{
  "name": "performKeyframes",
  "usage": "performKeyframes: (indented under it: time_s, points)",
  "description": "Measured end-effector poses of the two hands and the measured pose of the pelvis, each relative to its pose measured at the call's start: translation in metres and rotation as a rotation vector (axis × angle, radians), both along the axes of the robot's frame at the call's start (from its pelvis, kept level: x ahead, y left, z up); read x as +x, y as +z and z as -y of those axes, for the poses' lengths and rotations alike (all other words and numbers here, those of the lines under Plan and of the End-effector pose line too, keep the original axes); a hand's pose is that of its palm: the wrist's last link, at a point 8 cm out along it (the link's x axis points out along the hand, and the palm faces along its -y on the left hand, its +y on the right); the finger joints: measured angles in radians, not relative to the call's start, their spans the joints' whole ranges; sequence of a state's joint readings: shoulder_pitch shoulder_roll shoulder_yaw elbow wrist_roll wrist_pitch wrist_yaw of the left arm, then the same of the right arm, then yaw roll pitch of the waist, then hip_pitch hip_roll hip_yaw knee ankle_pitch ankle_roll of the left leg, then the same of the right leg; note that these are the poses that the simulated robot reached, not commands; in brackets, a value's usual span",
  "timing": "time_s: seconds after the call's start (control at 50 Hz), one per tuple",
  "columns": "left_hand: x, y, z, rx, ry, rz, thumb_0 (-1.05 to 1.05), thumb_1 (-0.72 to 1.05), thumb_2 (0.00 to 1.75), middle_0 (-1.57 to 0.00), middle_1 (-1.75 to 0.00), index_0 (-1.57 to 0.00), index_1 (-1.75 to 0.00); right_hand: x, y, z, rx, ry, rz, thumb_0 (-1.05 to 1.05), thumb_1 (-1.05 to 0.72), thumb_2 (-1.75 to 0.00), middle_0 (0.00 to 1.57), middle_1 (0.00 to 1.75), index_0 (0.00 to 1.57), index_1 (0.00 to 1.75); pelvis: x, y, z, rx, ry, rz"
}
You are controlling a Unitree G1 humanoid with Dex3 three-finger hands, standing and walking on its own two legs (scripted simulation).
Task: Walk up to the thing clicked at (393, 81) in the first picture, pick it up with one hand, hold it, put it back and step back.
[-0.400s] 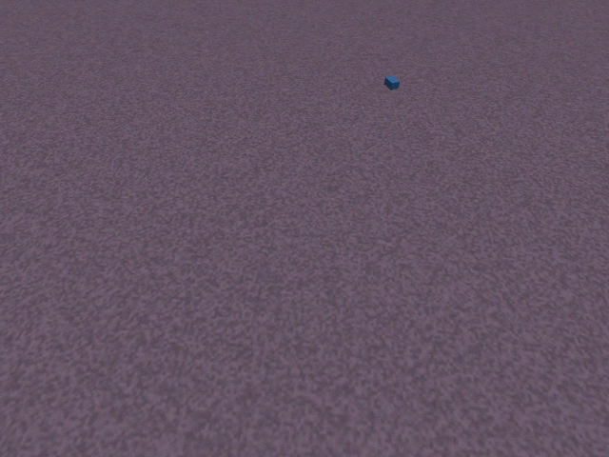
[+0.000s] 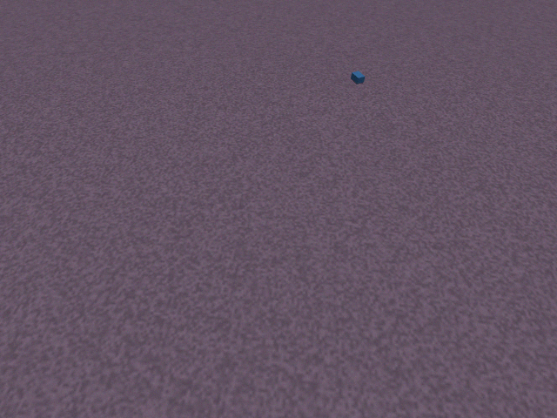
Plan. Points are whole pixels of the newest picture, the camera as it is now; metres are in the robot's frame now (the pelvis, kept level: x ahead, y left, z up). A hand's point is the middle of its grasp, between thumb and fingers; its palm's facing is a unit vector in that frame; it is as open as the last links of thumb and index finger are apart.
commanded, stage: stand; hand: left
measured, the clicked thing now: (357, 77) +2.27 -0.57 -0.76
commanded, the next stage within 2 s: walk up in 0.72 s
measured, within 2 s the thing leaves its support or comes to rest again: neither
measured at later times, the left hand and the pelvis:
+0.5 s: hand out of the picture +0.08 +0.25 -0.16, palm faces -0.02 -0.94 -0.34, open 7.4 cm; pelvis +0.00 +0.00 +0.00, yaw +0 degrees
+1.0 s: hand (136, 375) +0.20 +0.24 -0.12, palm faces -0.23 -0.88 -0.43, open 7.4 cm; pelvis +0.05 -0.04 -0.02, yaw -15 degrees
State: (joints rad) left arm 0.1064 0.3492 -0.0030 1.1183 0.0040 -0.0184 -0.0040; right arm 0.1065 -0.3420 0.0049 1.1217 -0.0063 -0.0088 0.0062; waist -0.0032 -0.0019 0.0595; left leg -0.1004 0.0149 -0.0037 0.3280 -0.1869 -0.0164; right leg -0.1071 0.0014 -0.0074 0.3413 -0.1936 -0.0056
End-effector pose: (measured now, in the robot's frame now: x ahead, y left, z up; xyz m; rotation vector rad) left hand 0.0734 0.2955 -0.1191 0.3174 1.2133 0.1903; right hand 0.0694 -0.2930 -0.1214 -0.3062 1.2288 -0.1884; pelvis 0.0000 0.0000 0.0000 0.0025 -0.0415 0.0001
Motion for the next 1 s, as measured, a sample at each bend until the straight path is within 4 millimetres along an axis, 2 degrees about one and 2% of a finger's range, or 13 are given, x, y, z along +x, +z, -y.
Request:
performKeyframes:
  time_s: [0.72,0.78,0.82,0.86,0.94,1.0]
  points:
    - [-0.005,0.0,0.0,0.003,0.011,-0.018,0.01,0.9,0.9,-0.2,-0.3,-0.2,-0.3,0.0,0.0,0.003,-0.003,0.004,-0.009,0.0,-0.9,-0.89,0.2,0.3,0.21,0.3,0.002,0.001,0.002,0.0,0.0,0.0]
    - [-0.002,0.002,-0.003,-0.015,-0.025,-0.03,0.01,0.9,0.9,-0.2,-0.3,-0.2,-0.3,0.003,0.003,0.009,0.022,-0.019,0.061,0.01,-0.9,-0.89,0.2,0.3,0.21,0.3,0.005,-0.002,0.002,0.02,-0.062,-0.02]
    - [0.009,0.005,-0.005,-0.003,-0.07,-0.063,0.01,0.9,0.9,-0.2,-0.3,-0.2,-0.3,0.003,0.005,0.019,0.022,-0.062,0.139,0.0,-0.9,-0.89,0.2,0.3,0.21,0.3,0.009,-0.004,0.003,0.023,-0.108,-0.037]
    - [0.029,0.011,-0.005,0.018,-0.123,-0.069,0.01,0.9,0.9,-0.2,-0.3,-0.2,-0.3,-0.003,0.007,0.033,0.006,-0.106,0.182,0.0,-0.9,-0.89,0.21,0.3,0.21,0.3,0.014,-0.005,0.007,0.023,-0.143,-0.043]
    - [0.085,0.029,0.003,0.045,-0.191,0.003,0.01,0.9,0.9,-0.2,-0.3,-0.2,-0.3,-0.013,0.005,0.066,-0.018,-0.169,0.176,0.0,-0.9,-0.89,0.21,0.3,0.21,0.3,0.034,-0.008,0.024,0.027,-0.215,-0.032]
    - [0.131,0.038,0.016,0.087,-0.246,0.061,0.01,0.9,0.9,-0.2,-0.3,-0.2,-0.3,-0.012,-0.004,0.098,-0.03,-0.215,0.179,0.01,-0.9,-0.89,0.21,0.3,0.21,0.3,0.055,-0.017,0.044,0.029,-0.265,-0.019]
